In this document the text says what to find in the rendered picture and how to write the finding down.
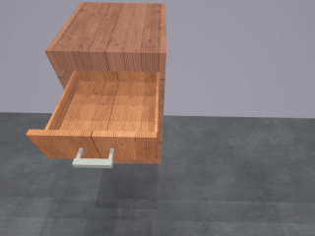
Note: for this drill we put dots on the cabinet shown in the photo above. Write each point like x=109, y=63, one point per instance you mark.
x=109, y=36

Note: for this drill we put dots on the drawer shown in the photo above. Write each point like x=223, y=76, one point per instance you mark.
x=100, y=110

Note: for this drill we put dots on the handle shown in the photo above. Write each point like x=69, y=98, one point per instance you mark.
x=79, y=162

